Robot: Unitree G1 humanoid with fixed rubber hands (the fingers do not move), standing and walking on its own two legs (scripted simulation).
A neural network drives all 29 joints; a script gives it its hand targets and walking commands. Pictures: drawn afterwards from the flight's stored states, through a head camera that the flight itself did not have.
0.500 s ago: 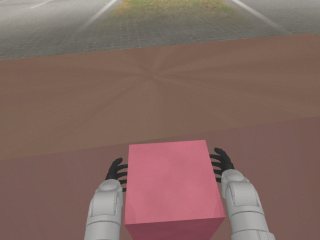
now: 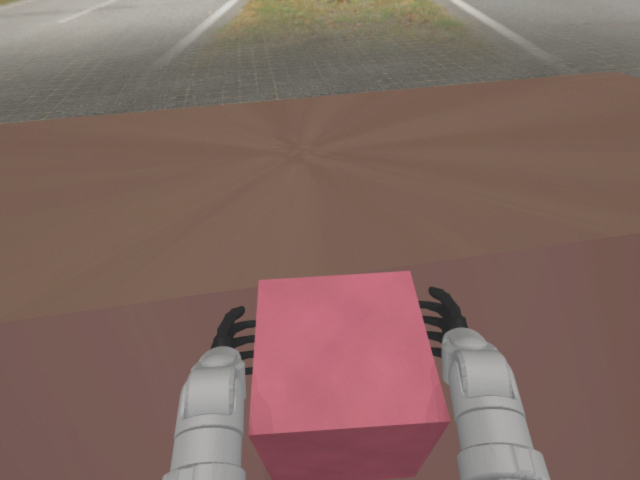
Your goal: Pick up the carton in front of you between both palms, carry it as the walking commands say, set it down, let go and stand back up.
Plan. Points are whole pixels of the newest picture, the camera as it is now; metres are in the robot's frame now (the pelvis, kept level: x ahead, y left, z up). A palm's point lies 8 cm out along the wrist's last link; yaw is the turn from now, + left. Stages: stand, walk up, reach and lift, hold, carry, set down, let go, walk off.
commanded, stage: hold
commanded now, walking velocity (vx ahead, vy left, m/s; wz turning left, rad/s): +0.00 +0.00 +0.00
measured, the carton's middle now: (340, 383) +0.29 +0.00 -0.04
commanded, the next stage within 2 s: carry in 0.76 s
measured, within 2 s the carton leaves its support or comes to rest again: neither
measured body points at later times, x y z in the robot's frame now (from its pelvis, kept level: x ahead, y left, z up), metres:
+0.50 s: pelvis +0.01 +0.00 +0.00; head -0.04 +0.00 +0.45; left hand +0.30 +0.15 +0.03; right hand +0.31 -0.15 +0.05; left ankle +0.02 +0.13 -0.74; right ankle +0.02 -0.13 -0.74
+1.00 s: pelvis +0.04 -0.02 -0.01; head +0.01 -0.03 +0.44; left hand +0.33 +0.13 +0.05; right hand +0.33 -0.17 +0.06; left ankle +0.02 +0.12 -0.73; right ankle +0.02 -0.14 -0.74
